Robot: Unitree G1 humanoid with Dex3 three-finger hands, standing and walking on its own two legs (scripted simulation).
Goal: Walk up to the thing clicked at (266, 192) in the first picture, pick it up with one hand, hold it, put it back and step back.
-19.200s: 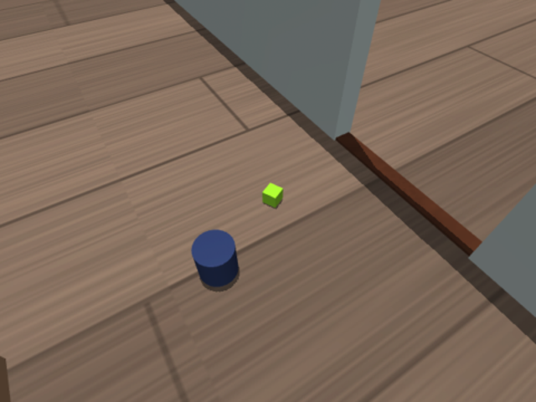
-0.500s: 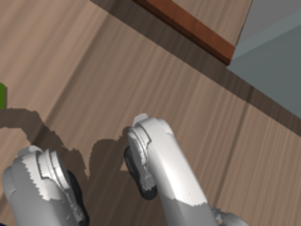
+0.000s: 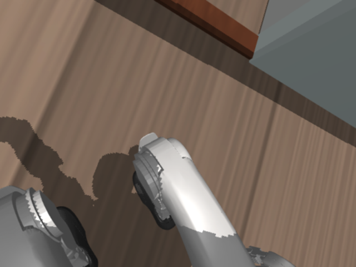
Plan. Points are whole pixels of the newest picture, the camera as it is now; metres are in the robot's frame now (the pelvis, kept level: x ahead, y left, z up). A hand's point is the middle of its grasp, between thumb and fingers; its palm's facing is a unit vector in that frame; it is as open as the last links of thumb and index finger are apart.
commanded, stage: approach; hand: left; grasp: from above
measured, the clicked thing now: out of the picture +0.47 +0.33 -0.30
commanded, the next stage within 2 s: rest palm in 0.02 s
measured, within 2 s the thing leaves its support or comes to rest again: neither
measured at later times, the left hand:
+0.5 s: hand out of the picture +0.45 +0.31 -0.23, palm faces +0.01 -0.46 -0.89, open 12.8 cm
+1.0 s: hand out of the picture +0.46 +0.31 -0.26, palm faces +0.05 -0.46 -0.89, open 12.3 cm
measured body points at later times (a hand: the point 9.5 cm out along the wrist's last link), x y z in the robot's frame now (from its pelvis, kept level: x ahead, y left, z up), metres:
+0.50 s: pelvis +0.00 +0.00 +0.00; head +0.30 +0.09 +0.32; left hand +0.45 +0.33 -0.17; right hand +0.01 -0.26 -0.07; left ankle +0.08 +0.14 -0.31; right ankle +0.11 -0.10 -0.31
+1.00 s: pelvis +0.00 +0.01 -0.02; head +0.31 +0.09 +0.29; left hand +0.46 +0.33 -0.21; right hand +0.00 -0.25 -0.08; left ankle +0.08 +0.14 -0.31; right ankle +0.11 -0.10 -0.31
